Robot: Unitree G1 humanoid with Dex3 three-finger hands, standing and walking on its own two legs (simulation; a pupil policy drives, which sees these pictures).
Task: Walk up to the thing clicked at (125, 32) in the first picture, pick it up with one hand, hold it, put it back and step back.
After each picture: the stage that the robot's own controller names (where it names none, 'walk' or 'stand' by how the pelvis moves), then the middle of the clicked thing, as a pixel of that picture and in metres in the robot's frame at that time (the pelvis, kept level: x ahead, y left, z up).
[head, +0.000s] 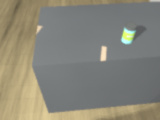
stand; (128, 33) +0.80 -0.26 -0.10
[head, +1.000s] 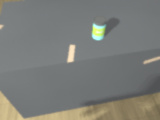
rise first; (99, 28) +0.74 -0.06 -0.06
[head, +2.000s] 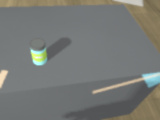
rise first; (38, 52) +0.55 +0.22 -0.06
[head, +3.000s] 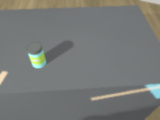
stand; (36, 55) +0.53 +0.25 -0.07
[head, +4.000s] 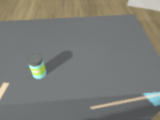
stand; (37, 66) +0.52 +0.24 -0.10
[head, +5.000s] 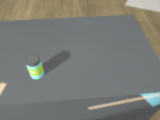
stand; (34, 66) +0.51 +0.25 -0.10
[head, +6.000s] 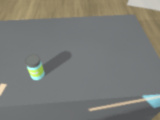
stand; (35, 67) +0.50 +0.25 -0.10
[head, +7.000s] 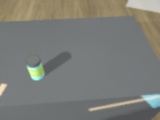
stand; (35, 67) +0.51 +0.25 -0.10
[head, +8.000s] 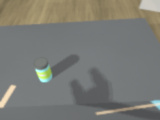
rise first; (43, 69) +0.50 +0.25 -0.10
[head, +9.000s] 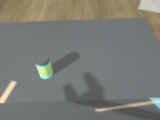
go down; (44, 66) +0.52 +0.24 -0.10
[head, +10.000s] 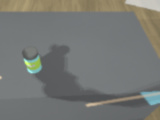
go down; (32, 60) +0.53 +0.23 -0.08
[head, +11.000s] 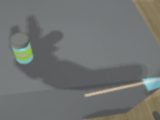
go down; (22, 48) +0.51 +0.23 -0.03
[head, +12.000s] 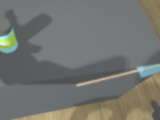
close in; (4, 35) +0.52 +0.24 -0.01
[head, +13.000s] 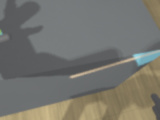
close; out of the picture +0.53 +0.25 +0.02
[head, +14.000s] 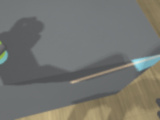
lift; out of the picture +0.47 +0.25 +0.01
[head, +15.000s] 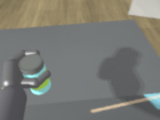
lift; (36, 74) +0.32 +0.16 +0.13
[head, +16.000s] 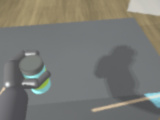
hold; (36, 74) +0.33 +0.17 +0.11
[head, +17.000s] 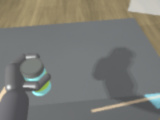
hold; (36, 77) +0.33 +0.17 +0.10
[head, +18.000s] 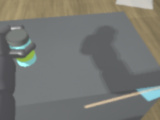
crouch; (22, 48) +0.44 +0.20 +0.12
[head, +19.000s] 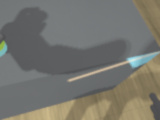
lower; out of the picture +0.50 +0.24 +0.00
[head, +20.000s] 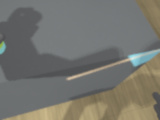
lower; out of the picture +0.50 +0.23 +0.01
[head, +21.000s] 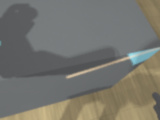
lower; out of the picture +0.51 +0.24 +0.02
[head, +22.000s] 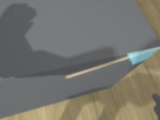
lower; out of the picture +0.51 +0.25 +0.02
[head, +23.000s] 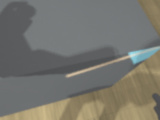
lower; out of the picture +0.51 +0.25 +0.02
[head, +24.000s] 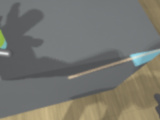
withdraw; out of the picture +0.50 +0.23 +0.02
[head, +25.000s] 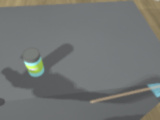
sink last; (33, 62) +0.48 +0.21 -0.04
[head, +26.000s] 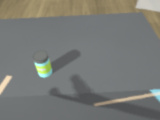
stand; (43, 64) +0.51 +0.23 -0.04
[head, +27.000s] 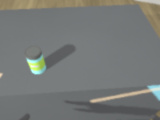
stand; (35, 60) +0.49 +0.23 -0.03
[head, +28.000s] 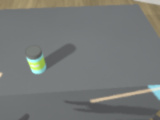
stand; (36, 59) +0.50 +0.23 -0.03
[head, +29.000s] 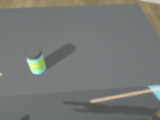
stand; (35, 60) +0.49 +0.23 -0.03
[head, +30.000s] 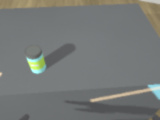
stand; (36, 59) +0.50 +0.23 -0.03
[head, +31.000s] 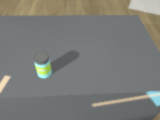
stand; (43, 65) +0.50 +0.21 -0.07
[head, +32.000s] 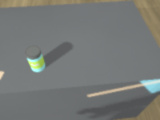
walk; (35, 59) +0.51 +0.24 -0.09
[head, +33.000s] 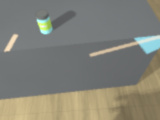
walk; (44, 22) +0.74 +0.25 -0.08
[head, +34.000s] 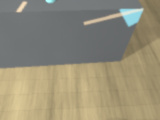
stand; out of the picture +1.08 +0.25 -0.08
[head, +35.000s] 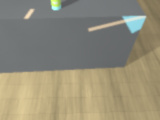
stand; (55, 0) +1.09 +0.23 -0.09
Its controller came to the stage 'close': yes
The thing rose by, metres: 0.21
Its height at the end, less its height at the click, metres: +0.00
